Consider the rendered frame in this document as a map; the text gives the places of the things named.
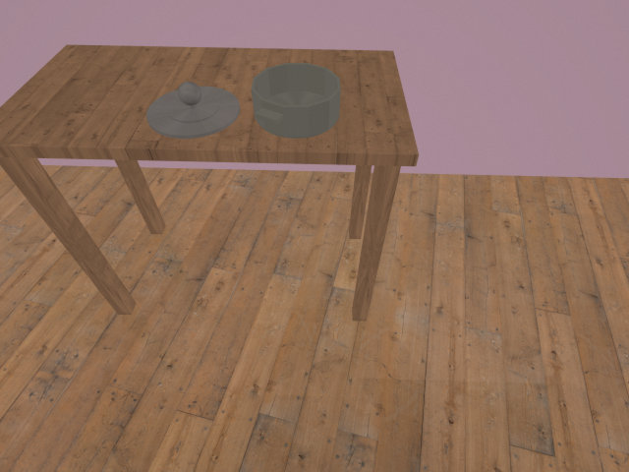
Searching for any lid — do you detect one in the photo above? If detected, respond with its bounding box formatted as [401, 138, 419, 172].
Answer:
[146, 87, 240, 139]

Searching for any table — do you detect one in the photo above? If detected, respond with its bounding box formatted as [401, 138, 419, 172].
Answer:
[0, 45, 419, 322]

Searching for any pot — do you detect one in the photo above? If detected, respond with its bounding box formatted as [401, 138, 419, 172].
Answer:
[252, 63, 341, 139]

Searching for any knob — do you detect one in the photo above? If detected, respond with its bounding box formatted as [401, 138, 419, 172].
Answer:
[178, 82, 201, 105]

